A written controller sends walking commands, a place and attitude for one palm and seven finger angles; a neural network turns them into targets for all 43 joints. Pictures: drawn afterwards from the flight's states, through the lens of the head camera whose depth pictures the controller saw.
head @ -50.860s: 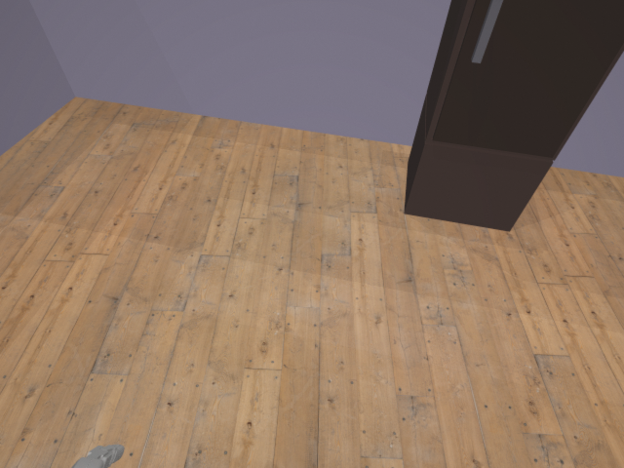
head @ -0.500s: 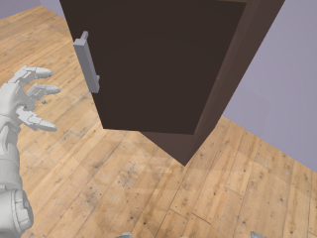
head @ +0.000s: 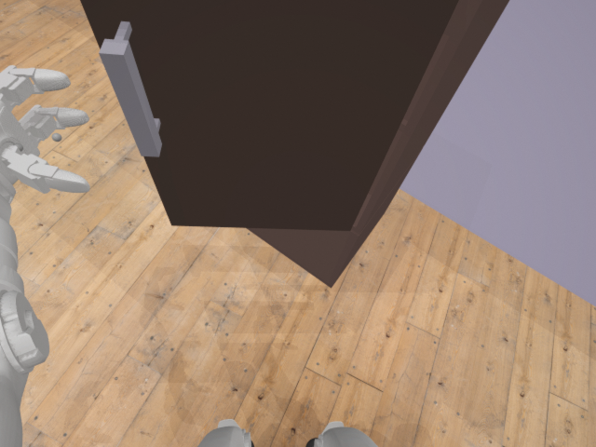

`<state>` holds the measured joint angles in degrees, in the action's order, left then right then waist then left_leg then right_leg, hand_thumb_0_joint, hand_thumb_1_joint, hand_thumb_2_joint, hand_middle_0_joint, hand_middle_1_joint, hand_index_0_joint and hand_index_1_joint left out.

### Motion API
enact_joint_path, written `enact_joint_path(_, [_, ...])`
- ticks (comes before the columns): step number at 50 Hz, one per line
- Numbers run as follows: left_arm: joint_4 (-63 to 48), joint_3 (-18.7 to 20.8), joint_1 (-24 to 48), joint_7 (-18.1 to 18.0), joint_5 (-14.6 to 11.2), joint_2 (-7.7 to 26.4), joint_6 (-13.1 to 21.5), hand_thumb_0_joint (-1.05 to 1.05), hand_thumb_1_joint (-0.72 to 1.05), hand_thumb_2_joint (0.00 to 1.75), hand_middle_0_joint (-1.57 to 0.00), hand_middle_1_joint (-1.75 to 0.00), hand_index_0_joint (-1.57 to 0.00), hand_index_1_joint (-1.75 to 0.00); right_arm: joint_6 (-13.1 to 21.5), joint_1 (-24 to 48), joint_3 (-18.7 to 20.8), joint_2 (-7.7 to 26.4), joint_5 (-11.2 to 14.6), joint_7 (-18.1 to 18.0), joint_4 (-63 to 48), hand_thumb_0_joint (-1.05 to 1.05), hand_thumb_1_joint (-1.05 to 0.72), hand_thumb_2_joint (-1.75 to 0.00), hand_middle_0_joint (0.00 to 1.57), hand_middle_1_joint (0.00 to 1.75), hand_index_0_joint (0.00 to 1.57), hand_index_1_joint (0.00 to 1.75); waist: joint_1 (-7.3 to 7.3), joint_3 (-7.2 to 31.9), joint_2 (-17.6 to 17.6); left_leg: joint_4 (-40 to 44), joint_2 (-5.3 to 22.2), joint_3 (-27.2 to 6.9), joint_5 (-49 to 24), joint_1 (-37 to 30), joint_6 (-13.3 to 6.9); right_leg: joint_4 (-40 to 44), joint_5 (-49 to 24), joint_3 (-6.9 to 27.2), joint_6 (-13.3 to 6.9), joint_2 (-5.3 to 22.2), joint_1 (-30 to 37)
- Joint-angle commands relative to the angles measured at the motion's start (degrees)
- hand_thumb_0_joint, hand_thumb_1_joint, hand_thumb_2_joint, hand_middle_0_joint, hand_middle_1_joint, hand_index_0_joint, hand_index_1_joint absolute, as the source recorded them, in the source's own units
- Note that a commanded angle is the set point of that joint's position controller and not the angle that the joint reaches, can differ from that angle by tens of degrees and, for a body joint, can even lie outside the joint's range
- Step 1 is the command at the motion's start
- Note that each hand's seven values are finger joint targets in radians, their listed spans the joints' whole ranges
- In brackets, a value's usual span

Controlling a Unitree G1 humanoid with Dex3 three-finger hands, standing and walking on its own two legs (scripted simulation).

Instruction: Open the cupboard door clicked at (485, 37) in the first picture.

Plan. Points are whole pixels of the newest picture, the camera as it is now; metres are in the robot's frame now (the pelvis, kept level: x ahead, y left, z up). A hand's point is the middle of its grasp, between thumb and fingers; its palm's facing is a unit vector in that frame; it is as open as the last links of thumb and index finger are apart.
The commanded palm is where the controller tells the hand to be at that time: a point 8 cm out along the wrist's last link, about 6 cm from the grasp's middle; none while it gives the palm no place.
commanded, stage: move the hooked fingers beside the handle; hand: left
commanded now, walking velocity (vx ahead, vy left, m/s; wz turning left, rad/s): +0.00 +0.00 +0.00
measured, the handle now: (139, 94) +0.56 +0.19 +0.10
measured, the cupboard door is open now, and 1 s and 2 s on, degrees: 37 37 37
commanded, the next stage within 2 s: slide the fingers in behind the handle in 1.08 s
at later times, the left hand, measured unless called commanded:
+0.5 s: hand (73, 111) +0.52 +0.26 +0.11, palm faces -0.04 -1.00 +0.01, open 14.0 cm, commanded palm +0.50 +0.31 +0.11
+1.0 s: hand (70, 119) +0.50 +0.26 +0.11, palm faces -0.03 -1.00 +0.00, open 14.0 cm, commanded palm +0.49 +0.30 +0.10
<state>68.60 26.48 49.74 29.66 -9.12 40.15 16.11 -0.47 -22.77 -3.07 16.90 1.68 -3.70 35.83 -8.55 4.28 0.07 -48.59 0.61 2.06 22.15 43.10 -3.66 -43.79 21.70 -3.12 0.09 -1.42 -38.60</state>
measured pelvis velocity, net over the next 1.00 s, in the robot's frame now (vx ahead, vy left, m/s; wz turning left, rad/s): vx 0.00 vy -0.01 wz -0.01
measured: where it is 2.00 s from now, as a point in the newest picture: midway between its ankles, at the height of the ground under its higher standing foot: outside the picture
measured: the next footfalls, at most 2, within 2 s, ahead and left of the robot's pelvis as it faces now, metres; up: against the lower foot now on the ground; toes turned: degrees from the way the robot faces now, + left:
none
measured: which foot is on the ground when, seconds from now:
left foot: down 0.00-1.00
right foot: down 0.00-1.00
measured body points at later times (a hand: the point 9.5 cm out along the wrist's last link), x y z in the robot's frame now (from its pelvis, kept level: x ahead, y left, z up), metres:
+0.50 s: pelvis +0.01 +0.00 -0.01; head +0.14 +0.03 +0.42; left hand +0.52 +0.32 +0.11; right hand -0.03 -0.27 -0.10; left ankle +0.01 +0.07 -0.70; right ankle -0.01 -0.13 -0.70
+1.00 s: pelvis +0.00 -0.01 -0.01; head +0.12 +0.03 +0.43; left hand +0.49 +0.31 +0.12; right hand +0.01 -0.28 -0.10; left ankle +0.01 +0.07 -0.70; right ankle -0.01 -0.13 -0.70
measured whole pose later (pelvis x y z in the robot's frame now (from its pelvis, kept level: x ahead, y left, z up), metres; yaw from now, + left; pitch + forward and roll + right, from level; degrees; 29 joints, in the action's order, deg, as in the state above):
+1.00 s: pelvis +0.00 -0.01 -0.01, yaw -1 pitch +19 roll -4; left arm 71.1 26.5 54.2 28.4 -7.4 42.4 16.2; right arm -4.9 -23.1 -3.3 17.0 1.4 -3.1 34.0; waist -9.9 5.4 0.6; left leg -51.4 1.9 1.4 23.6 46.7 -3.1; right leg -45.3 22.4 -3.5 -0.4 -2.8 -41.7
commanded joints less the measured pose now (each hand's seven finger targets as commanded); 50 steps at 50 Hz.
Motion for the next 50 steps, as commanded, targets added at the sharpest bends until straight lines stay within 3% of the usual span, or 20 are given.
enact_joint_path(1, [-10.2,3.2,27.7,0.1,-0.2,21.2,4.1,0.0,-0.5,0.3,-0.3,-1.2,-0.3,-1.2,0.2,-8.9,4.4,12.0,0.0,-1.2,-2.9,0.0,-0.9,-0.9,0.2,0.3,0.2,0.3,-0.39,23.3,10.4,3.7,1.7,-7.4,-23.3,-24.0,2.4,3.0,-13.9,0.9,-1.7,-1.2,-1.6])
enact_joint_path(2, [-9.6,2.1,27.9,0.4,-0.6,19.5,4.2,0.0,-0.5,0.3,-0.3,-1.2,-0.3,-1.2,0.1,-9.4,4.2,11.8,-0.1,-1.2,-3.0,0.0,-0.9,-0.9,0.2,0.3,0.2,0.3,-0.82,23.9,10.8,3.2,1.6,-7.3,-25.4,-24.8,2.4,2.7,-14.9,0.9,-1.8,-1.4,-1.9])
enact_joint_path(3, [-10.7,3.3,29.3,0.5,-0.2,21.5,4.4,0.0,-0.5,0.3,-0.3,-1.2,-0.3,-1.2,-0.2,-10.0,4.3,12.2,-0.2,-1.2,-2.7,0.0,-0.9,-0.9,0.2,0.3,0.2,0.3,-0.69,26.0,11.1,2.9,2.0,-7.8,-27.4,-26.4,2.7,2.6,-15.4,0.8,-1.6,-1.5,-2.1])
enact_joint_path(4, [-10.8,2.6,28.5,0.9,-0.3,20.3,4.3,0.0,-0.5,0.3,-0.3,-1.2,-0.3,-1.2,-0.4,-10.1,4.5,11.9,-0.3,-1.1,-2.8,0.0,-0.9,-0.9,0.2,0.3,0.2,0.3,-0.5,27.5,12.8,2.4,1.9,-7.6,-28.8,-27.5,2.8,2.4,-16.1,0.9,-1.6,-1.5,-2.3])
enact_joint_path(6, [-8.0,3.0,28.0,1.3,-0.5,20.6,3.4,0.0,-0.5,0.3,-0.3,-1.2,-0.3,-1.2,-0.9,-10.8,4.5,12.0,-0.3,-1.0,-2.3,0.0,-0.9,-0.9,0.2,0.3,0.2,0.3,-0.97,25.6,10.1,2.0,2.0,-7.5,-27.7,-25.2,2.4,2.6,-16.2,0.8,-1.5,-1.6,-2.5])
enact_joint_path(11, [-6.0,1.8,33.3,0.4,1.4,22.0,1.9,0.0,-0.5,0.3,-0.3,-1.2,-0.3,-1.2,-1.9,-12.0,4.1,12.2,-0.5,-1.2,-2.2,0.0,-0.9,-0.9,0.2,0.3,0.2,0.3,-2.63,23.2,10.6,1.5,1.9,-7.2,-24.5,-21.5,1.9,2.5,-14.8,0.9,-1.2,-1.7,-4.2])
enact_joint_path(13, [-8.2,3.4,34.2,-0.2,1.7,24.3,2.8,0.0,-0.5,0.3,-0.3,-1.2,-0.3,-1.2,-2.2,-13.0,4.0,12.4,-0.7,-1.1,-2.5,0.0,-0.9,-0.9,0.2,0.3,0.2,0.3,-2.27,27.7,12.4,1.1,2.1,-7.5,-27.9,-24.8,2.3,2.1,-15.8,0.9,-1.3,-2.0,-4.0])
enact_joint_path(16, [-7.9,3.4,32.2,-0.2,1.9,23.3,3.0,0.0,-0.5,0.3,-0.3,-1.2,-0.3,-1.2,-2.6,-13.6,4.3,12.1,-1.0,-0.7,-2.2,0.0,-0.9,-0.9,0.2,0.3,0.2,0.3,-1.61,29.1,14.5,0.5,2.5,-8.2,-31.0,-27.0,2.9,1.6,-16.1,0.5,-1.5,-2.2,-5.0])
enact_joint_path(20, [-6.6,3.3,29.2,0.1,1.5,22.5,1.6,0.0,-0.5,0.3,-0.3,-1.2,-0.3,-1.2,-3.4,-13.7,4.3,12.0,-1.0,-0.3,-3.0,0.0,-0.9,-0.9,0.2,0.3,0.2,0.3,-1.41,27.0,11.6,0.6,2.4,-7.2,-30.7,-24.0,2.3,1.8,-17.6,0.4,-1.2,-2.3,-3.5])
enact_joint_path(22, [-8.3,4.4,28.1,-0.2,1.3,23.3,1.8,0.0,-0.5,0.3,-0.3,-1.2,-0.3,-1.2,-3.6,-13.8,4.3,12.0,-1.0,-0.3,-3.8,0.0,-0.9,-0.9,0.2,0.3,0.2,0.3,-0.8,28.0,11.7,0.6,2.1,-6.8,-31.5,-24.0,2.1,1.6,-18.8,0.5,-1.3,-2.4,-2.1])
enact_joint_path(23, [-10.1,6.2,28.1,-0.6,1.8,26.0,2.1,0.0,-0.5,0.3,-0.3,-1.2,-0.3,-1.2,-3.8,-13.9,4.5,12.1,-1.1,-0.3,-3.9,0.0,-0.9,-0.9,0.2,0.3,0.2,0.3,-0.34,29.6,12.2,0.5,2.4,-6.8,-33.1,-24.9,2.3,1.5,-19.8,0.7,-1.2,-2.5,-1.3])
enact_joint_path(28, [-13.8,5.4,27.0,-1.0,0.8,23.1,3.6,0.0,-0.5,0.3,-0.3,-1.2,-0.3,-1.2,-4.2,-13.3,4.8,11.6,-0.9,0.2,-4.3,0.0,-0.9,-0.9,0.2,0.3,0.2,0.3,-0.19,30.5,13.6,0.7,2.7,-7.4,-36.4,-28.9,2.8,1.9,-19.7,0.5,-1.3,-2.8,-1.9])
enact_joint_path(30, [-11.4,2.5,27.7,-0.9,0.4,19.2,3.0,0.0,-0.5,0.3,-0.3,-1.2,-0.3,-1.2,-4.3,-12.5,4.6,11.2,-0.7,0.3,-3.8,0.0,-0.9,-0.9,0.2,0.3,0.2,0.3,-1.34,26.3,12.7,1.0,2.5,-7.0,-31.7,-27.0,2.5,2.6,-17.8,0.4,-1.1,-2.7,-3.4])
enact_joint_path(31, [-11.1,4.1,27.5,-1.1,0.5,21.4,2.9,0.0,-0.5,0.3,-0.3,-1.2,-0.3,-1.2,-4.3,-12.5,4.7,11.5,-0.6,0.2,-3.6,0.0,-0.9,-0.9,0.2,0.3,0.2,0.3,-1.04,25.3,11.6,1.3,2.4,-7.0,-29.7,-25.4,2.2,2.7,-17.4,0.4,-1.2,-2.7,-2.6])
enact_joint_path(35, [-10.1,1.1,27.7,-1.3,0.8,18.2,2.6,0.0,-0.5,0.3,-0.3,-1.2,-0.3,-1.2,-4.3,-11.8,4.3,11.3,-0.4,0.0,-3.7,0.0,-0.9,-0.9,0.2,0.3,0.2,0.3,-1.64,24.2,11.5,1.5,2.2,-6.7,-28.5,-24.8,2.2,2.7,-17.1,0.5,-1.2,-2.5,-3.0])
enact_joint_path(38, [-9.9,2.8,28.2,-1.5,0.5,20.2,3.2,0.0,-0.5,0.3,-0.3,-1.2,-0.3,-1.2,-4.1,-12.0,4.3,11.7,-0.5,-0.3,-3.6,0.0,-0.9,-0.9,0.2,0.3,0.2,0.3,-1.31,25.2,10.9,1.4,2.3,-7.2,-30.1,-25.5,2.4,2.3,-17.7,0.5,-1.4,-2.5,-2.8])
enact_joint_path(40, [-10.3,0.0,29.8,-1.3,0.3,16.9,3.3,0.0,-0.5,0.3,-0.3,-1.2,-0.3,-1.2,-4.0,-11.4,4.3,11.3,-0.5,-0.1,-3.6,0.0,-0.9,-0.9,0.2,0.3,0.2,0.3,-2.15,24.8,11.2,1.3,2.2,-6.8,-28.1,-25.2,2.2,2.5,-17.3,0.6,-1.2,-2.4,-3.2])
enact_joint_path(44, [-10.3,2.9,28.9,-1.7,0.5,20.4,3.9,0.0,-0.5,0.3,-0.3,-1.2,-0.3,-1.2,-3.9,-11.0,4.3,11.5,-0.4,-0.3,-3.8,0.0,-0.9,-0.9,0.2,0.3,0.2,0.3,-1.07,27.0,11.4,1.0,2.0,-7.0,-28.9,-25.4,2.3,2.0,-18.1,0.9,-1.4,-2.3,-1.5])
enact_joint_path(47, [-9.9,1.6,28.4,-1.6,0.1,18.5,3.8,0.0,-0.5,0.3,-0.3,-1.2,-0.3,-1.2,-3.9,-10.7,4.0,11.3,-0.3,-0.2,-4.1,0.0,-0.9,-0.9,0.2,0.3,0.2,0.3,-1.23,26.0,10.5,0.8,1.7,-6.5,-28.7,-24.2,2.0,2.0,-18.7,0.9,-1.4,-2.4,-1.0])
enact_joint_path(50, [-8.0,2.7,29.2,-1.6,0.8,21.5,3.4,0.0,-0.5,0.3,-0.3,-1.2,-0.3,-1.2,-4.0,-10.3,3.9,11.6,0.0,-0.5,-4.2,0.0,-0.9,-0.9,0.2,0.3,0.2,0.3,-1.52,23.6,9.2,1.2,1.5,-6.1,-23.9,-20.3,1.6,2.4,-17.2,1.4,-1.1,-2.2,-0.3])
